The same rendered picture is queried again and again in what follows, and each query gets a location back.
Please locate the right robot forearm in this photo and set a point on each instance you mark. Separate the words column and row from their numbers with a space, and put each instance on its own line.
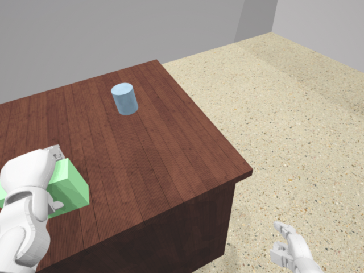
column 306, row 265

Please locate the table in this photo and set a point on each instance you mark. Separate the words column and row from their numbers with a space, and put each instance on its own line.
column 161, row 180

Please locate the right robot hand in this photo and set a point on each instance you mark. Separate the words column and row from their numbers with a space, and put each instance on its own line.
column 284, row 255

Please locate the left robot hand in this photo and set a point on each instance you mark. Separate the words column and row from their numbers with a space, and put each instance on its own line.
column 33, row 169

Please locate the sponge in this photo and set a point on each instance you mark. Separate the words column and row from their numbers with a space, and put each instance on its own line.
column 66, row 185

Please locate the left robot forearm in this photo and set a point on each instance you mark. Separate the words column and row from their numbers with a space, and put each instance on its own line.
column 24, row 239

